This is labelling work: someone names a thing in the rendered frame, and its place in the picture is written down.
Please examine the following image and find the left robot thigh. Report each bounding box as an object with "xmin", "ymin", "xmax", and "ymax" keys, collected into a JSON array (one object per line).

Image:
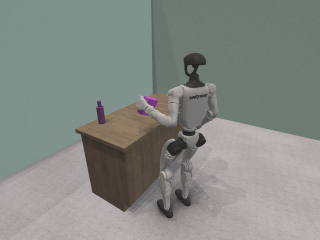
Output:
[{"xmin": 160, "ymin": 138, "xmax": 184, "ymax": 181}]

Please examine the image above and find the left robot upper arm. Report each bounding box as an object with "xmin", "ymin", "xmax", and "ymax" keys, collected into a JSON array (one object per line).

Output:
[{"xmin": 166, "ymin": 85, "xmax": 183, "ymax": 128}]

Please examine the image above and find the right robot upper arm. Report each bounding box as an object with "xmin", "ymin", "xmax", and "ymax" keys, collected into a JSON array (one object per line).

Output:
[{"xmin": 204, "ymin": 83, "xmax": 218, "ymax": 118}]

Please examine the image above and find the robot right forearm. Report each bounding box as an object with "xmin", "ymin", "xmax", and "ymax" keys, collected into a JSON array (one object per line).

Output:
[{"xmin": 200, "ymin": 113, "xmax": 216, "ymax": 126}]

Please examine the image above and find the table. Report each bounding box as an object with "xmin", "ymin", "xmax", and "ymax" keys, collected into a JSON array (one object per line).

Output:
[{"xmin": 75, "ymin": 92, "xmax": 183, "ymax": 212}]

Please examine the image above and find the left robot foot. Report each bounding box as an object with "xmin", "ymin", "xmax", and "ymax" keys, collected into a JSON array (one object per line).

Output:
[{"xmin": 157, "ymin": 199, "xmax": 173, "ymax": 219}]

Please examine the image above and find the sponge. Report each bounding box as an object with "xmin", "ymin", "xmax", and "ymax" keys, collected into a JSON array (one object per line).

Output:
[{"xmin": 137, "ymin": 96, "xmax": 158, "ymax": 116}]

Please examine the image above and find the robot left hand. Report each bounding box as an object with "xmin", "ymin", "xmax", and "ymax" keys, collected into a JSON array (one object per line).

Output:
[{"xmin": 136, "ymin": 96, "xmax": 154, "ymax": 111}]

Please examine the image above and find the robot left forearm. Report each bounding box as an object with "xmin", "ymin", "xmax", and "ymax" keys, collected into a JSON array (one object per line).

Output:
[{"xmin": 143, "ymin": 104, "xmax": 172, "ymax": 126}]

